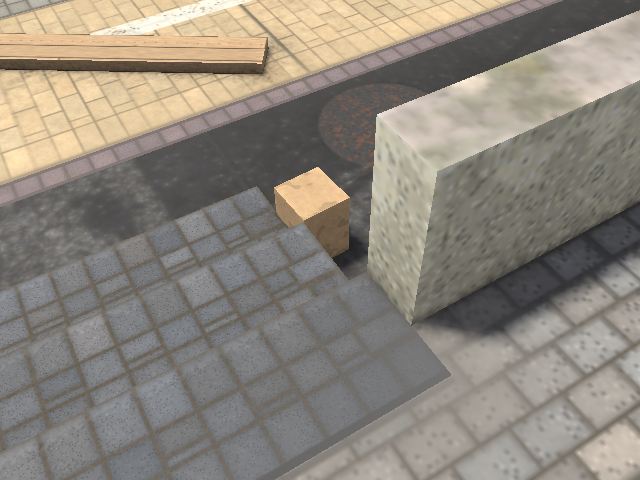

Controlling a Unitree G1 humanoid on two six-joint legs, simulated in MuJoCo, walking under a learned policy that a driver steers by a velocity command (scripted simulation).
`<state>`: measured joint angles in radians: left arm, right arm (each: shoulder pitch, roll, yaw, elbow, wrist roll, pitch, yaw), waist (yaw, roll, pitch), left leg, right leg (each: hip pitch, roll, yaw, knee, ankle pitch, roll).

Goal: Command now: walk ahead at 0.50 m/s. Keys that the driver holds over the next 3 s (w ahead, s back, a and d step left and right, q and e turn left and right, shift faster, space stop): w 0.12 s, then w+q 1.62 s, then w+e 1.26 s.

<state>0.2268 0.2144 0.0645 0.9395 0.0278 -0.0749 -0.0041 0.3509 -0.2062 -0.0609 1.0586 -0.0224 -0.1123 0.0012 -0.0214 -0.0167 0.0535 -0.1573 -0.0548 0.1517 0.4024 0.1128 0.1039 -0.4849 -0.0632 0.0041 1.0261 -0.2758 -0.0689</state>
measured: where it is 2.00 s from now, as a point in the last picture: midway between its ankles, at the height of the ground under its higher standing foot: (189, 389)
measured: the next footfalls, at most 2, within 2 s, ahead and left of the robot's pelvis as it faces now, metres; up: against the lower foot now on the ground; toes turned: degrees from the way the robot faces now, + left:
right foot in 0.26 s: +0.30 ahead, -0.14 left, -0.03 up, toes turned -1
left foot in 0.76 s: +0.49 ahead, +0.13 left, -0.03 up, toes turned +24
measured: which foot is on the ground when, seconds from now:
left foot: down 0.00-0.26, up 0.28-0.74, down 0.76-1.00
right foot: up 0.00-0.24, down 0.26-0.76, up 0.78-1.00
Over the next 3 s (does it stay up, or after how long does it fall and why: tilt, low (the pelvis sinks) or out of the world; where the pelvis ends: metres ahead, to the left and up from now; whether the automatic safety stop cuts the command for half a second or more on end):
stays up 1.20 0.71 -0.32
